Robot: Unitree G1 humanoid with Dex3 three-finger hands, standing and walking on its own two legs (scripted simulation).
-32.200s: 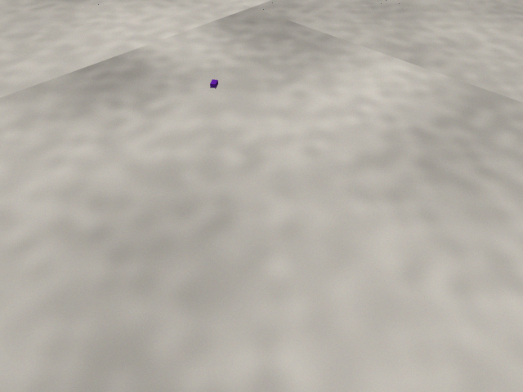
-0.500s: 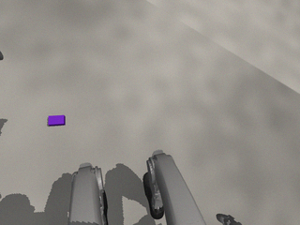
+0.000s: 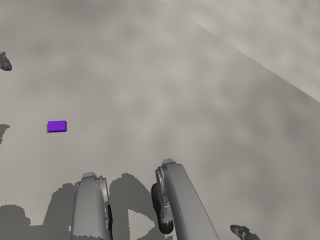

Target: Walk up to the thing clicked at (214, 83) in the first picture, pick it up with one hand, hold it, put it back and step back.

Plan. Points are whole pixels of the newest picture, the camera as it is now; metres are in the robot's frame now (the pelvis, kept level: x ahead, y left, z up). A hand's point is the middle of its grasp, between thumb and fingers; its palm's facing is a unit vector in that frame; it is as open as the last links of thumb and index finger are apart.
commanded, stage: approach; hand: left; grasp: from above
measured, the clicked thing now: (57, 126) +0.52 +0.27 -0.50
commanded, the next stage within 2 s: rest palm in 0.82 s
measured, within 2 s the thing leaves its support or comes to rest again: neither
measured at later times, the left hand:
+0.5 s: hand (44, 122) +0.49 +0.28 -0.34, palm faces -0.46 +0.00 -0.89, open 13.2 cm
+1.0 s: hand (50, 116) +0.53 +0.27 -0.40, palm faces -0.40 +0.01 -0.91, open 12.9 cm
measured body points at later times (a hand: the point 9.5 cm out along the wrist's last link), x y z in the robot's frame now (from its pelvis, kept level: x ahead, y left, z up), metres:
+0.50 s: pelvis -0.02 -0.01 -0.16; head +0.26 +0.06 +0.19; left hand +0.51 +0.27 -0.29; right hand +0.01 -0.27 -0.26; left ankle +0.07 +0.10 -0.48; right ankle +0.10 -0.15 -0.48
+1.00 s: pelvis +0.00 -0.01 -0.20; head +0.30 +0.07 +0.13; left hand +0.55 +0.27 -0.35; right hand +0.01 -0.28 -0.26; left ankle +0.07 +0.10 -0.48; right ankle +0.10 -0.15 -0.48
